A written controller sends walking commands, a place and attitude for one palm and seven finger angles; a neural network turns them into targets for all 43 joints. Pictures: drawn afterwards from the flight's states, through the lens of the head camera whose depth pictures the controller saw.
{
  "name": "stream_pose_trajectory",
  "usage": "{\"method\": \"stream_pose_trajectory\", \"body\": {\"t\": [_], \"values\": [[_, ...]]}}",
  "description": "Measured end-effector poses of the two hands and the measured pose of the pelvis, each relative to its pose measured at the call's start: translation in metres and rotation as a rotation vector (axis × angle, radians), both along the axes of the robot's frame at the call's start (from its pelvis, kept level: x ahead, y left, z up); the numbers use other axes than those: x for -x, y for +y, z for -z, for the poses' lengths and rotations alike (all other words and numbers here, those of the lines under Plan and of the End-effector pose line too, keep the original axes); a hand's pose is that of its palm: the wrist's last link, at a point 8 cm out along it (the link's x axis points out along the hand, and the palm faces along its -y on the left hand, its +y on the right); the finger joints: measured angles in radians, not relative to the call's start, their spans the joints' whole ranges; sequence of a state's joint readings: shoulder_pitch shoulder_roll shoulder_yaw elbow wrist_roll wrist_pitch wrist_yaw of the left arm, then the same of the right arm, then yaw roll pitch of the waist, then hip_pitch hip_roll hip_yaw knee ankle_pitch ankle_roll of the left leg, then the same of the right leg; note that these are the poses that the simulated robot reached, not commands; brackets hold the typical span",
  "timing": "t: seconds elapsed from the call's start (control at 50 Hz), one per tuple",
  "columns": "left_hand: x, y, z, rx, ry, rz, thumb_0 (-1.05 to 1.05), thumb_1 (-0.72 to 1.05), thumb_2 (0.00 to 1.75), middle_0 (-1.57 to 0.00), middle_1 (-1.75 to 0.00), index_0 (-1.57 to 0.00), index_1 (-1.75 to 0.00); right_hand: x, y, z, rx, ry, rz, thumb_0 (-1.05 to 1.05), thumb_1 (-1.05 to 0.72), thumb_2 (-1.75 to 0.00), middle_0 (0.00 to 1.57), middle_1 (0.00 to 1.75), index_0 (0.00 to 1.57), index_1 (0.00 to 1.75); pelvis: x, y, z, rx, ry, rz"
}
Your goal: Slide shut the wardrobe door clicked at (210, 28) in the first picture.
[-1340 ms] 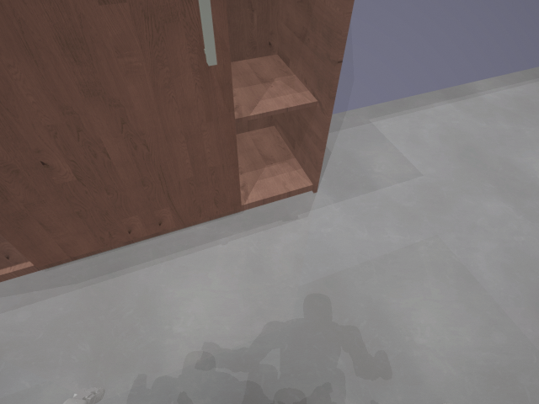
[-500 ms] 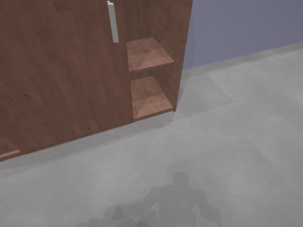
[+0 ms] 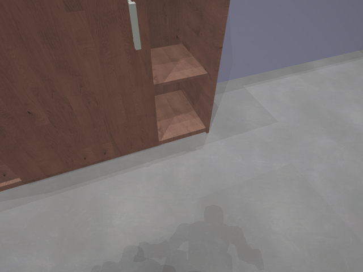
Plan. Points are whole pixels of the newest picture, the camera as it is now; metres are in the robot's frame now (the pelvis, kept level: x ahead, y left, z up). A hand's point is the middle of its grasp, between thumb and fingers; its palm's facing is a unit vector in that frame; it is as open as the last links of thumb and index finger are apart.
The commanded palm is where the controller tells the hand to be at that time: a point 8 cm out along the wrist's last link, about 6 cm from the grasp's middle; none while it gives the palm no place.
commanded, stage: look at it before walking up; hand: left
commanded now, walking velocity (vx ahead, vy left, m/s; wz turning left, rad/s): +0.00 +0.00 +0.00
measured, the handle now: (133, 25) +0.99 +0.26 +0.10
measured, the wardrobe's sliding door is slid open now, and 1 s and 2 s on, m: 0.38 0.38 0.38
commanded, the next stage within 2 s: walk to a spot facing it in 0.30 s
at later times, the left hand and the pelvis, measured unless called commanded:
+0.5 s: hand out of the picture +0.08 +0.25 -0.16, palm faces -0.03 -0.94 -0.34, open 7.4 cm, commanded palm none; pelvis +0.00 +0.01 +0.00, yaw -1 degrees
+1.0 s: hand out of the picture +0.03 +0.16 -0.16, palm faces -0.18 -0.97 -0.18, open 7.4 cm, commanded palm none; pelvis +0.05 -0.02 +0.00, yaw -16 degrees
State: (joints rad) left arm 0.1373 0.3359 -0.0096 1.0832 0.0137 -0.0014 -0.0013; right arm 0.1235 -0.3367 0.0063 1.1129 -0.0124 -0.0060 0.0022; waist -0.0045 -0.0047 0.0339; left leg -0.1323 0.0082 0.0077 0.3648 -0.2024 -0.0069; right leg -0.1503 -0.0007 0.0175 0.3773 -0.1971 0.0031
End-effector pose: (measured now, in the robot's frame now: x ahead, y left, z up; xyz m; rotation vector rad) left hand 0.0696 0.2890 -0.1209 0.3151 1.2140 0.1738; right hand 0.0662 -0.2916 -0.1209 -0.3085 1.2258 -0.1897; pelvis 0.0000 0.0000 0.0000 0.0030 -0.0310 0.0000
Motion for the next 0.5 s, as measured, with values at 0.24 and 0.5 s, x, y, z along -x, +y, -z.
{"method": "stream_pose_trajectory", "body": {"t": [0.24, 0.5], "values": [[0.002, 0.005, 0.001, -0.001, 0.011, -0.007, 0.00, 0.90, 0.90, -0.20, -0.30, -0.20, -0.30, -0.007, 0.003, -0.002, 0.004, -0.007, -0.007, 0.01, -0.91, -0.89, 0.20, 0.30, 0.21, 0.30, -0.003, 0.003, -0.001, 0.001, 0.000, -0.001], [-0.001, 0.009, 0.000, -0.007, 0.013, -0.007, 0.00, 0.90, 0.90, -0.20, -0.30, -0.20, -0.30, -0.016, 0.008, -0.002, 0.003, -0.030, -0.006, 0.01, -0.91, -0.89, 0.20, 0.30, 0.21, 0.30, -0.004, 0.006, 0.000, -0.001, 0.002, 0.016]]}}
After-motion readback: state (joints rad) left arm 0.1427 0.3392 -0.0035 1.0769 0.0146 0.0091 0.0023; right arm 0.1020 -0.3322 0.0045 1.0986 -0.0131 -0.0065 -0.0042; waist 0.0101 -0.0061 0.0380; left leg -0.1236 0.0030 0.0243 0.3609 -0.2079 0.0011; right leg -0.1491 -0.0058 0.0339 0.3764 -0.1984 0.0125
